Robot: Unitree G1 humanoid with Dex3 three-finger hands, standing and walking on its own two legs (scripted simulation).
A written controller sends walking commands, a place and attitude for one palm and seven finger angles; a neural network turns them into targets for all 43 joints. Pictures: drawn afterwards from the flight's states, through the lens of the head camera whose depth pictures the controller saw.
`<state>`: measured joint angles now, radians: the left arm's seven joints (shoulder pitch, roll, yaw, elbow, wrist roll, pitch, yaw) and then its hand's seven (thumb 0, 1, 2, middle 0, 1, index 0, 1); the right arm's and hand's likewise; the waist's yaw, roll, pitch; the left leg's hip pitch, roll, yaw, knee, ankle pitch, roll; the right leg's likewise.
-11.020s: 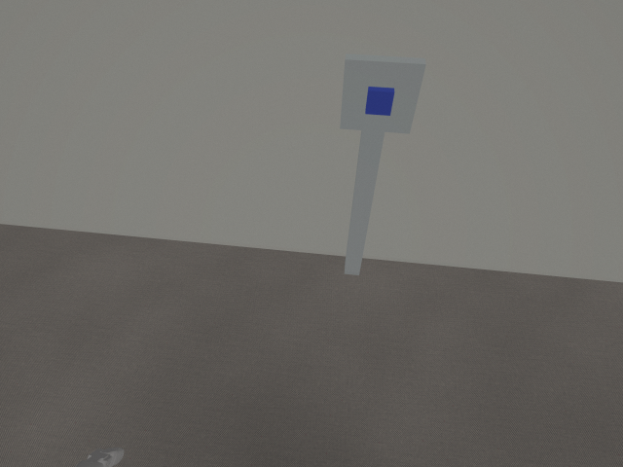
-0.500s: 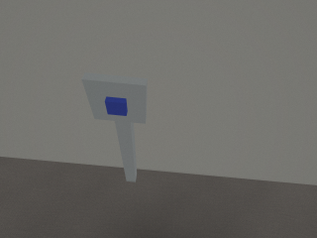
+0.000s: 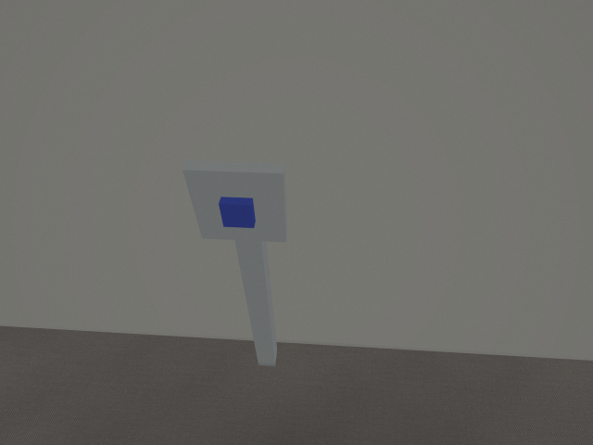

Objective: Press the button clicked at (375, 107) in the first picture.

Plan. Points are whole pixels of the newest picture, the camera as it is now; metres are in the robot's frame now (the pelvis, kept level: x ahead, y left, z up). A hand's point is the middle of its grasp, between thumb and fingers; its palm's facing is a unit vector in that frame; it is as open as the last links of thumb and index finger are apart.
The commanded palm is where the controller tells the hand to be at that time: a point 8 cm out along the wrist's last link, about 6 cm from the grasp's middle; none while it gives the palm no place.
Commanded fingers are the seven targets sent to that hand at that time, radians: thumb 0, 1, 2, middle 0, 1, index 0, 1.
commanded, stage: come to a stop and stand still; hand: left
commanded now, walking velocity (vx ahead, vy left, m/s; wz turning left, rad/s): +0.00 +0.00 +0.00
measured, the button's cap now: (238, 211) +0.52 +0.15 +0.01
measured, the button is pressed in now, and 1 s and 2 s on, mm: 0 0 0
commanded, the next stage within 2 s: look again from close up in 0.72 s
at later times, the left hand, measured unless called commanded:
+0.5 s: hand out of the picture +0.06 +0.18 -0.16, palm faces -0.05 -0.96 -0.28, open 7.4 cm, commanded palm none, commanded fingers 0.00 0.90 0.90 -0.20 -0.30 -0.20 -0.30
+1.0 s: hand out of the picture +0.08 +0.19 -0.16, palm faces -0.04 -0.96 -0.29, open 7.4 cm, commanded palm none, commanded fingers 0.00 0.90 0.90 -0.20 -0.30 -0.20 -0.30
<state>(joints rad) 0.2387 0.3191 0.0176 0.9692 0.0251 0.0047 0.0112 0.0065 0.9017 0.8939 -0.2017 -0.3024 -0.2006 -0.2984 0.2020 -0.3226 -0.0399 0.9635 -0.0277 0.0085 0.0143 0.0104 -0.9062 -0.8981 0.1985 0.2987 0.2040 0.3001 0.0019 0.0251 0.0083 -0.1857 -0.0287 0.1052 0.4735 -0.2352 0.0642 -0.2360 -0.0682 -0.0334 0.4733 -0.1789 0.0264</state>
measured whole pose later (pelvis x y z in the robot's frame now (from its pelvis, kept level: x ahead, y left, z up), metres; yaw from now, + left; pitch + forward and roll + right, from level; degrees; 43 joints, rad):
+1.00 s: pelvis +0.02 -0.03 +0.01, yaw -1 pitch -2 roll +0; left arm 0.19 0.27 -0.02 1.09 0.01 -0.02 0.02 0.01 0.90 0.89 -0.20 -0.30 -0.20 -0.30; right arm 0.17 -0.28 -0.01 1.14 -0.02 -0.01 0.01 0.01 -0.91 -0.90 0.20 0.30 0.20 0.30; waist -0.01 0.00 0.03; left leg -0.12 0.01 0.10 0.36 -0.21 0.02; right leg -0.17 -0.02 -0.04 0.35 -0.15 0.00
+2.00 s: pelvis +0.01 -0.04 -0.10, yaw +3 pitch +16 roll -3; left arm 0.45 0.25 0.27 -0.04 -0.34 -0.45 -0.45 0.02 0.89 0.90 -0.77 -0.92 -0.76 -0.91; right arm 0.14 -0.23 -0.03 0.55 0.02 -0.25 -0.03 0.02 -0.91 -0.90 0.20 0.30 0.20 0.30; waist 0.05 0.01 -0.12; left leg -0.95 0.05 -0.04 1.27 -0.59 -0.01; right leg -0.94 -0.03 -0.14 1.20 -0.53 -0.04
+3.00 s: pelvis +0.03 -0.02 -0.06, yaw +3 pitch +13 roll -3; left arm 0.36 0.29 0.23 -0.04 -0.31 -0.31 -0.34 0.02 0.90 0.89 -1.30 -1.50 -1.30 -1.50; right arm 0.26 -0.24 0.03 0.50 0.03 -0.19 -0.04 0.02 -0.90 -0.90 0.20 0.30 0.20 0.30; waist 0.00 0.03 -0.13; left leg -0.75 0.03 0.00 1.05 -0.52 0.03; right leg -0.74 -0.04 -0.11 0.97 -0.45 0.01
